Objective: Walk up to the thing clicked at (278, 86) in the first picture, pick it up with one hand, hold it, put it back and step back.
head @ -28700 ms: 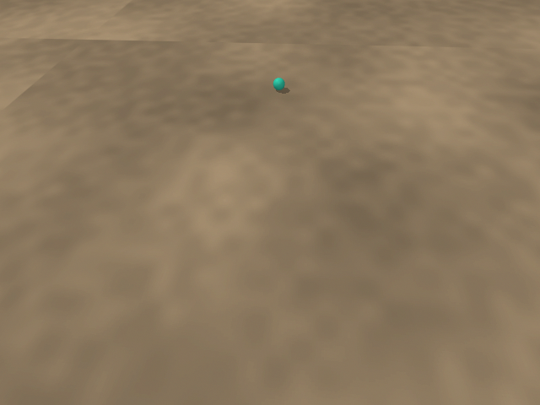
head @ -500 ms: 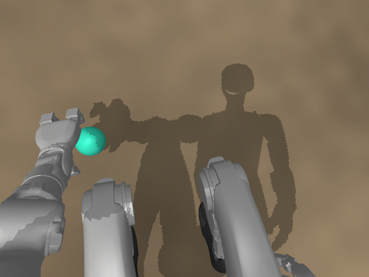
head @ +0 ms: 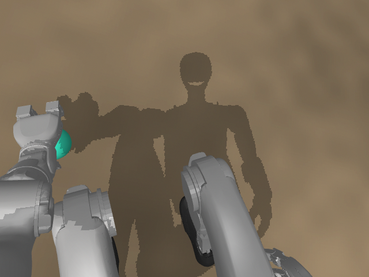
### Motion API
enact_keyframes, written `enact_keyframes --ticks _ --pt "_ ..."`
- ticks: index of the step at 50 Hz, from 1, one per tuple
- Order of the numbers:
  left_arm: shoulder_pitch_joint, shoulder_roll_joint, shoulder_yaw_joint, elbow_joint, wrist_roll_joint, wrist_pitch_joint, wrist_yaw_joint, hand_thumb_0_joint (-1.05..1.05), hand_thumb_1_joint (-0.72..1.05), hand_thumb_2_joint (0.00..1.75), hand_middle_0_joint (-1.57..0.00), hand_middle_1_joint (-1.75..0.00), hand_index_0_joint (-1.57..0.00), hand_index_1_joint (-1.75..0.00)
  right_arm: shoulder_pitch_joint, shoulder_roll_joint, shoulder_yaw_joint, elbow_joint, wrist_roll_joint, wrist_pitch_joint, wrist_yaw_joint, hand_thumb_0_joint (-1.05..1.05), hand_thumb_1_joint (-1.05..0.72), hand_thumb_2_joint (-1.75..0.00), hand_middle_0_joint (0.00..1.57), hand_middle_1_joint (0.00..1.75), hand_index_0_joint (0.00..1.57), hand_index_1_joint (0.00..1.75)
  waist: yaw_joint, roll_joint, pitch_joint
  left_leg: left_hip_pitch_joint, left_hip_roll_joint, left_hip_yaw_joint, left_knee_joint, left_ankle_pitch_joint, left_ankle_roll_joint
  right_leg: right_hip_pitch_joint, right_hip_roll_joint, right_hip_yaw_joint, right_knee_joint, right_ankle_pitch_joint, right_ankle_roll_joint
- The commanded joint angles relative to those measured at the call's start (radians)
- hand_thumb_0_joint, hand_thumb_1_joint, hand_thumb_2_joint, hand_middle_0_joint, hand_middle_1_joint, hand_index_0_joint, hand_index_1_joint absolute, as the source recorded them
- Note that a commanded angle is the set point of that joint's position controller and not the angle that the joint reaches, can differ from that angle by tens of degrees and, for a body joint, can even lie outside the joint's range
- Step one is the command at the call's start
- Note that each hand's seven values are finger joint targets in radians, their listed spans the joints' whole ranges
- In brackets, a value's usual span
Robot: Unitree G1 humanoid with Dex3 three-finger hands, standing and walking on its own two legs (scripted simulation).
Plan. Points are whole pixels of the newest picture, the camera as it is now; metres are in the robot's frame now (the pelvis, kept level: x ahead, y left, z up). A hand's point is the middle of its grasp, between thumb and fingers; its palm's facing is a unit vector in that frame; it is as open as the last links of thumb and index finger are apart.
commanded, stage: rest palm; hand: left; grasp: from above
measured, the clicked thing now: (53, 143) +0.45 +0.22 -0.28
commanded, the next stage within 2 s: close in 0.68 s
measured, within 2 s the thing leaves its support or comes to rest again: neither
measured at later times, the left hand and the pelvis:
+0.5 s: hand (50, 146) +0.44 +0.21 -0.25, palm faces -0.47 -0.11 -0.88, open 13.5 cm; pelvis +0.01 +0.00 -0.02, yaw -3 degrees
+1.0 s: hand (50, 146) +0.44 +0.22 -0.26, palm faces -0.46 -0.09 -0.88, open 12.7 cm; pelvis +0.00 +0.01 -0.02, yaw -5 degrees
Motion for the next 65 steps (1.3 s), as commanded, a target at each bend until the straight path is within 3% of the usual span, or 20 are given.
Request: enact_keyframes --ticks 1,3,4,7,9,14,22,24,27,30,32,33,35,40,44,52,55,59,60,65 --pt "-0.300 0.234 0.056 -0.160 -0.019 -0.040 0.049 0.00 -0.49 0.97 -0.07 -1.05 -0.08 -1.04 0.223 -0.263 -0.069 -0.001 0.000 -0.020 0.010 0.00 -0.90 -0.90 0.20 0.30 0.20 0.30 -0.014 0.269 -0.694 0.443 0.001 0.127 -0.209 0.202 0.082 0.429 0.003 -0.143 -0.206 0.232 -0.088" --pt "-0.275 0.200 0.035 -0.123 -0.025 -0.053 0.056 0.00 -0.50 0.95 -0.06 -1.06 -0.07 -1.04 0.219 -0.261 -0.056 0.003 -0.011 -0.034 0.026 0.00 -0.90 -0.90 0.20 0.30 0.20 0.30 -0.034 0.272 -0.669 0.446 0.004 0.120 -0.200 0.191 0.078 0.418 0.008 -0.155 -0.191 0.226 -0.089" --pt "-0.252 0.208 0.030 -0.138 -0.012 -0.063 0.061 0.00 -0.49 0.95 -0.06 -1.06 -0.08 -1.04 0.214 -0.265 -0.056 0.003 -0.009 -0.035 0.030 0.00 -0.90 -0.90 0.20 0.30 0.20 0.30 -0.021 0.290 -0.682 0.450 0.004 0.122 -0.196 0.199 0.078 0.427 0.014 -0.154 -0.192 0.236 -0.090" --pt "-0.225 0.241 0.078 -0.197 -0.017 -0.080 0.081 0.00 -0.49 0.95 -0.06 -1.06 -0.08 -1.04 0.229 -0.270 -0.064 0.005 -0.006 -0.034 0.041 0.00 -0.90 -0.90 0.20 0.30 0.20 0.30 -0.003 0.315 -0.742 0.472 0.006 0.117 -0.201 0.230 0.073 0.461 0.017 -0.163 -0.184 0.263 -0.090" --pt "-0.199 0.219 0.065 -0.137 -0.007 -0.077 0.093 0.00 -0.47 0.96 -0.07 -1.07 -0.08 -1.04 0.232 -0.270 -0.060 0.011 -0.012 -0.038 0.052 0.00 -0.90 -0.90 0.20 0.30 0.20 0.30 -0.029 0.288 -0.693 0.453 0.008 0.114 -0.181 0.223 0.075 0.432 0.017 -0.170 -0.173 0.260 -0.089" --pt "-0.184 0.194 0.058 -0.098 0.000 -0.070 0.107 0.00 -0.44 1.02 -0.08 -1.10 -0.10 -1.08 0.247 -0.270 -0.058 0.023 -0.016 -0.039 0.072 0.00 -0.90 -0.90 0.20 0.30 0.20 0.30 -0.034 0.278 -0.668 0.425 0.012 0.107 -0.172 0.259 0.077 0.454 0.025 -0.174 -0.171 0.307 -0.085" --pt "-0.226 0.273 0.098 -0.067 0.021 -0.079 0.121 0.00 -0.44 0.98 -0.08 -1.09 -0.10 -1.06 0.261 -0.299 -0.060 0.045 -0.024 -0.060 0.089 0.00 -0.90 -0.90 0.20 0.30 0.20 0.30 -0.049 0.278 -0.613 0.415 0.013 0.096 -0.165 0.208 0.078 0.418 0.022 -0.185 -0.175 0.247 -0.086" --pt "-0.224 0.229 0.067 -0.058 0.010 -0.084 0.126 0.00 -0.44 1.00 -0.08 -1.11 -0.10 -1.09 0.227 -0.291 -0.057 0.032 -0.023 -0.064 0.092 0.00 -0.90 -0.90 0.20 0.30 0.20 0.30 -0.044 0.290 -0.622 0.427 0.014 0.092 -0.167 0.202 0.075 0.419 0.027 -0.185 -0.172 0.242 -0.088" --pt "-0.249 0.244 0.062 -0.059 0.033 -0.090 0.127 0.00 -0.43 0.99 -0.08 -1.10 -0.10 -1.07 0.234 -0.301 -0.055 0.032 -0.027 -0.077 0.100 0.00 -0.90 -0.90 0.20 0.30 0.20 0.30 -0.057 0.329 -0.600 0.436 0.012 0.094 -0.167 0.198 0.071 0.403 0.026 -0.190 -0.167 0.238 -0.090" --pt "-0.238 0.292 0.094 -0.056 0.037 -0.090 0.144 0.00 -0.44 0.99 -0.08 -1.10 -0.10 -1.07 0.234 -0.313 -0.058 0.046 -0.028 -0.077 0.100 0.00 -0.90 -0.90 0.20 0.30 0.20 0.30 -0.049 0.318 -0.617 0.430 0.014 0.090 -0.165 0.194 0.073 0.418 0.029 -0.190 -0.178 0.235 -0.087" --pt "-0.251 0.264 0.076 -0.025 0.039 -0.085 0.148 0.00 -0.42 1.01 -0.09 -1.12 -0.11 -1.09 0.236 -0.309 -0.050 0.049 -0.034 -0.083 0.106 0.00 -0.90 -0.90 0.20 0.30 0.20 0.30 -0.076 0.306 -0.579 0.432 0.015 0.088 -0.157 0.194 0.072 0.395 0.027 -0.196 -0.168 0.239 -0.086" --pt "-0.235 0.267 0.077 -0.023 0.038 -0.084 0.154 0.00 -0.43 1.00 -0.08 -1.11 -0.10 -1.08 0.217 -0.314 -0.055 0.046 -0.030 -0.083 0.106 0.00 -0.90 -0.90 0.20 0.30 0.20 0.30 -0.059 0.323 -0.581 0.429 0.016 0.086 -0.169 0.184 0.069 0.388 0.031 -0.198 -0.170 0.229 -0.089" --pt "-0.245 0.251 0.063 0.003 0.038 -0.082 0.152 0.00 -0.43 0.97 -0.07 -1.09 -0.10 -1.06 0.217 -0.303 -0.043 0.040 -0.035 -0.093 0.111 0.00 -0.90 -0.90 0.20 0.30 0.20 0.30 -0.079 0.293 -0.547 0.408 0.016 0.086 -0.152 0.179 0.073 0.372 0.028 -0.200 -0.166 0.227 -0.085" --pt "-0.230 0.294 0.083 0.000 0.038 -0.080 0.165 0.00 -0.37 0.98 -0.10 -1.15 -0.14 -1.11 0.206 -0.321 -0.041 0.041 -0.035 -0.095 0.116 0.00 -0.89 -0.90 0.20 0.30 0.20 0.30 -0.062 0.324 -0.571 0.429 0.019 0.073 -0.172 0.177 0.067 0.383 0.033 -0.207 -0.164 0.222 -0.090" --pt "-0.248 0.288 0.077 0.022 0.051 -0.073 0.179 0.00 -0.29 0.97 -0.15 -1.14 -0.19 -1.10 0.210 -0.322 -0.031 0.038 -0.044 -0.101 0.127 0.00 -0.89 -0.90 0.20 0.30 0.20 0.30 -0.085 0.337 -0.560 0.438 0.021 0.072 -0.159 0.197 0.065 0.381 0.035 -0.212 -0.151 0.247 -0.090" --pt "-0.251 0.322 0.088 0.048 0.036 -0.061 0.184 0.00 -0.32 0.93 -0.13 -1.14 -0.18 -1.10 0.197 -0.329 -0.009 0.028 -0.047 -0.121 0.138 0.00 -0.90 -0.90 0.20 0.30 0.20 0.30 -0.097 0.317 -0.519 0.399 0.025 0.060 -0.153 0.169 0.070 0.385 0.037 -0.216 -0.159 0.224 -0.086" --pt "-0.269 0.344 0.098 0.005 0.034 -0.062 0.185 0.00 -0.28 0.95 -0.16 -1.15 -0.20 -1.10 0.195 -0.344 -0.014 0.034 -0.045 -0.127 0.138 0.00 -0.90 -0.90 0.20 0.30 0.20 0.30 -0.085 0.370 -0.572 0.459 0.029 0.045 -0.165 0.199 0.058 0.378 0.032 -0.222 -0.141 0.244 -0.089" --pt "-0.276 0.351 0.088 0.027 0.039 -0.065 0.172 0.00 -0.25 0.93 -0.19 -1.13 -0.23 -1.09 0.203 -0.351 0.003 0.025 -0.051 -0.137 0.149 0.00 -0.90 -0.90 0.20 0.30 0.20 0.30 -0.115 0.342 -0.528 0.431 0.028 0.051 -0.144 0.211 0.067 0.407 0.036 -0.225 -0.150 0.268 -0.081" --pt "-0.271 0.367 0.099 0.009 0.031 -0.067 0.175 0.00 -0.25 0.93 -0.19 -1.13 -0.23 -1.09 0.198 -0.351 0.003 0.030 -0.044 -0.132 0.145 0.00 -0.90 -0.90 0.20 0.30 0.20 0.30 -0.098 0.359 -0.551 0.436 0.029 0.050 -0.152 0.215 0.065 0.424 0.040 -0.223 -0.156 0.270 -0.084" --pt "-0.270 0.349 0.072 0.033 0.027 -0.073 0.162 0.00 -0.23 0.93 -0.20 -1.13 -0.24 -1.09 0.191 -0.350 0.018 0.026 -0.047 -0.147 0.153 0.00 -0.90 -0.90 0.20 0.30 0.20 0.30 -0.113 0.365 -0.522 0.452 0.031 0.039 -0.148 0.219 0.060 0.400 0.033 -0.234 -0.138 0.271 -0.083"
